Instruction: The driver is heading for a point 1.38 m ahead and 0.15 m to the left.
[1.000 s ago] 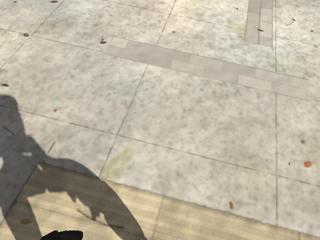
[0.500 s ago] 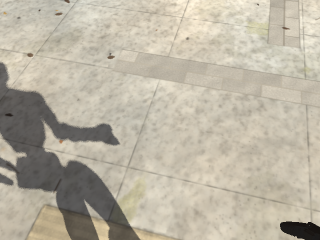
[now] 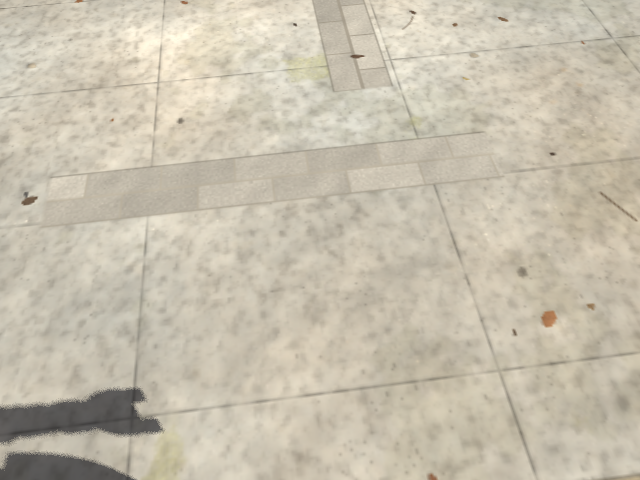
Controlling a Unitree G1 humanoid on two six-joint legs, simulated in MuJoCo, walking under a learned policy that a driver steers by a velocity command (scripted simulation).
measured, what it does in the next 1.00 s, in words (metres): walks ahead: left foot, then right foot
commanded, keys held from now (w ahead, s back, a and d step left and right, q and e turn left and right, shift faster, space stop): no key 0.24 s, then w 0.76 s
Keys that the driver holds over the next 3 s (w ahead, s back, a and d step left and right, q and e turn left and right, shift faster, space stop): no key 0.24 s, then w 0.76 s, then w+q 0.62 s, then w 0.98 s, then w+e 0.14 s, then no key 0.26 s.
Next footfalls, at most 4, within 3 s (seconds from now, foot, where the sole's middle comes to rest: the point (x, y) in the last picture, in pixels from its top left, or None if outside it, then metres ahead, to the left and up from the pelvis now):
0.40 left None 0.02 0.11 -0.76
0.80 right None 0.27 -0.18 -0.76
1.38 left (326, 421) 0.60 0.03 -0.76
1.84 right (381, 299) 0.91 -0.11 -0.76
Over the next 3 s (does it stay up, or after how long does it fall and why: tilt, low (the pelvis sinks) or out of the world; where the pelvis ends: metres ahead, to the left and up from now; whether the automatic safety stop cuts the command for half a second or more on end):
stays up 1.28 0.13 0.00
